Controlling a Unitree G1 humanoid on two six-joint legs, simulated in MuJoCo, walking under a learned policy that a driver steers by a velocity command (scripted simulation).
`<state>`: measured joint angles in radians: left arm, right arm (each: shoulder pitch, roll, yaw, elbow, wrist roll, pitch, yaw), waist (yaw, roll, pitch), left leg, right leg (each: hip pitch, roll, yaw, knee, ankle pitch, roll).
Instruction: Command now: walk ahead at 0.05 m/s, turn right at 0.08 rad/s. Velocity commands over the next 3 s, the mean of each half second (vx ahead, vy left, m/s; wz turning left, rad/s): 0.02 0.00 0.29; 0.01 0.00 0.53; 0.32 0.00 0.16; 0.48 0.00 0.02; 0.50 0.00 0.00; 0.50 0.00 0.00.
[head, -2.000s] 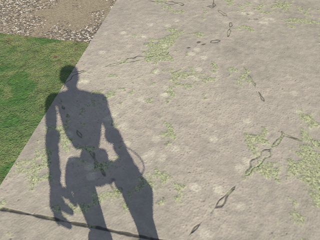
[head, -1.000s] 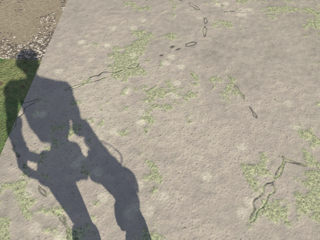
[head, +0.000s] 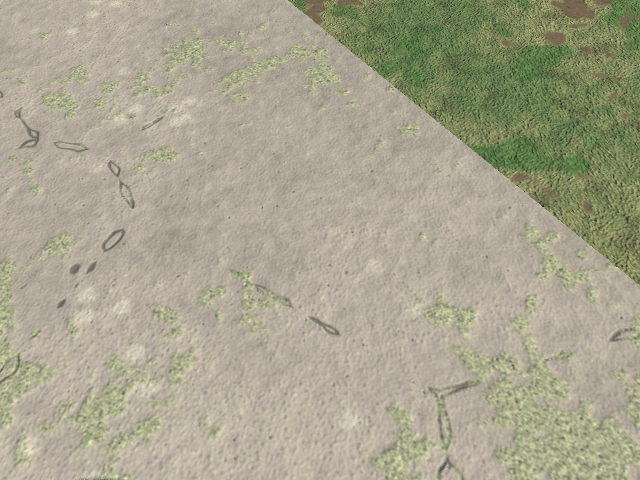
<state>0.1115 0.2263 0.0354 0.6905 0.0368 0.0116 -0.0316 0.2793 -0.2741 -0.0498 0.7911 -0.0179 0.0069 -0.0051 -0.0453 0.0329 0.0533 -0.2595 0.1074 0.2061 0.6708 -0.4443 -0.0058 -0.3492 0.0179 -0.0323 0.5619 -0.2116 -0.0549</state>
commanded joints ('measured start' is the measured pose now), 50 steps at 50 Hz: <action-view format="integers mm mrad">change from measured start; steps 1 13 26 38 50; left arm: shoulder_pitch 126 39 49 8 107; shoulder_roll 94 118 145 137 298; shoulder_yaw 7 26 52 39 52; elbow -23 12 21 -25 -52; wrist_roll -21 -10 -5 -19 5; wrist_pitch -28 -3 25 28 -7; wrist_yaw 39 67 45 52 74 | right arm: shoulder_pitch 47 10 -60 44 -14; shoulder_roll -41 -40 -139 -188 -131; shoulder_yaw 9 -20 -47 -67 -51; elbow -50 -45 -126 -134 -172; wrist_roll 17 4 14 3 -10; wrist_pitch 39 54 27 25 30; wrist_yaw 7 23 1 5 3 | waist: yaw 66 48 62 -2 52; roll -190 -168 82 86 -254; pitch -194 -93 -29 -73 -81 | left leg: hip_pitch -103 -122 100 193 -291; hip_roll -26 -82 76 62 -301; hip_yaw -187 -160 -484 -632 -367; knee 199 184 -391 -330 169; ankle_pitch -168 -30 493 498 -138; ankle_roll -8 -2 211 251 34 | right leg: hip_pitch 252 189 -245 -225 242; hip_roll -377 -300 -25 -1 -380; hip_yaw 328 78 55 91 597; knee -244 -245 528 305 -385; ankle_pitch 589 250 -132 -177 -245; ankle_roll -214 -171 68 100 -143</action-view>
